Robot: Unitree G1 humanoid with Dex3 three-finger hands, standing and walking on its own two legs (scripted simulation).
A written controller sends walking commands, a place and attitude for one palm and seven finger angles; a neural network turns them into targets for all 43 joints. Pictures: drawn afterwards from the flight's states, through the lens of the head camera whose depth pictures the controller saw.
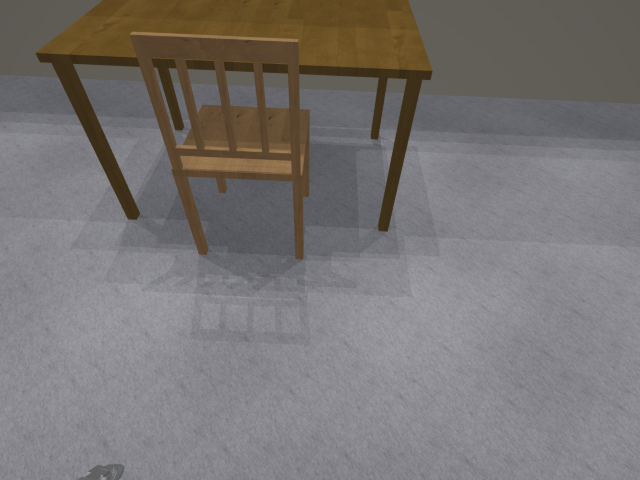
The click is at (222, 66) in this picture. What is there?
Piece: chair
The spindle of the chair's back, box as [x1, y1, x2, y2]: [214, 60, 236, 150]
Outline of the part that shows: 214,60 229,149 235,150 236,143 223,61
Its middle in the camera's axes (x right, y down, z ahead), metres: -0.27 -0.37 +1.11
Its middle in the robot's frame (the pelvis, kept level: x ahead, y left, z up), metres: +1.06 +0.32 -0.10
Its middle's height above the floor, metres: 0.66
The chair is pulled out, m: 0.00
